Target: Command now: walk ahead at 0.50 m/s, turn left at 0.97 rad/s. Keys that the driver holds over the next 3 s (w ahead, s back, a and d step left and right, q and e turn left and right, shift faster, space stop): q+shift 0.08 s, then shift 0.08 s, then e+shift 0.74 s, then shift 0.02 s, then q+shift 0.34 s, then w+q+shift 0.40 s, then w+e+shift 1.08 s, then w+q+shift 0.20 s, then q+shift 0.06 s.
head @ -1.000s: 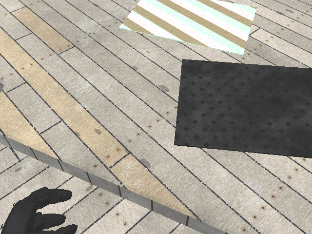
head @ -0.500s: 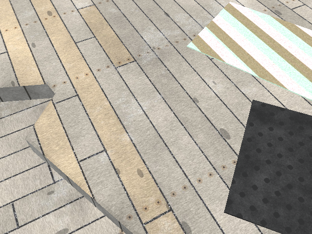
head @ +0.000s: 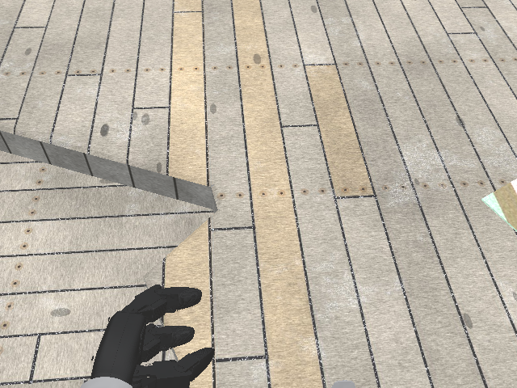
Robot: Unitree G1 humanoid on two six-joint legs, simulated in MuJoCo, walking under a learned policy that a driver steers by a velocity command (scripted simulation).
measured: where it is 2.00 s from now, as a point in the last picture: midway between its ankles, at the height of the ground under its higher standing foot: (203, 307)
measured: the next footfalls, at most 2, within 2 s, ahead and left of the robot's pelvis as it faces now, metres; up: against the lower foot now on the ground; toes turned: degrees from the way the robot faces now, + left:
right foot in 0.02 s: +0.22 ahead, -0.13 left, +0.12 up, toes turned +0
left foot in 0.52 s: +0.31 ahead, +0.17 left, +0.00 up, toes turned +3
